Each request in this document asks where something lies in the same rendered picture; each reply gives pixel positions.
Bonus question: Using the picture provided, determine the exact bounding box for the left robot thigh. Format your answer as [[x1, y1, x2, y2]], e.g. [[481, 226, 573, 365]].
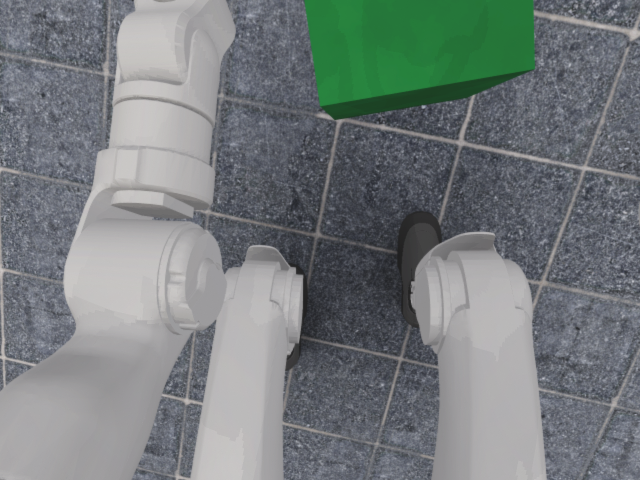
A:
[[190, 260, 303, 480]]

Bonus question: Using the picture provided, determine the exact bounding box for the right robot thigh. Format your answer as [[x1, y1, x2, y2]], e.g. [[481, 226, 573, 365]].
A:
[[417, 250, 547, 480]]

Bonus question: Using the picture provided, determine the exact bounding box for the carton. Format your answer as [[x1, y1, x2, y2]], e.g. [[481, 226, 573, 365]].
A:
[[304, 0, 535, 120]]

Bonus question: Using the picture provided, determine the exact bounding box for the left robot upper arm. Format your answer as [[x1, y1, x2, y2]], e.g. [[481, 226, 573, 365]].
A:
[[0, 218, 227, 480]]

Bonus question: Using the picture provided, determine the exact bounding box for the left robot forearm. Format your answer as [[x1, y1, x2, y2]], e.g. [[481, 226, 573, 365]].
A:
[[63, 0, 236, 304]]

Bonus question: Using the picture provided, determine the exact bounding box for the robot thigh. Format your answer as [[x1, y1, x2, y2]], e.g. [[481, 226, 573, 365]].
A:
[[190, 260, 303, 480], [417, 250, 547, 480]]

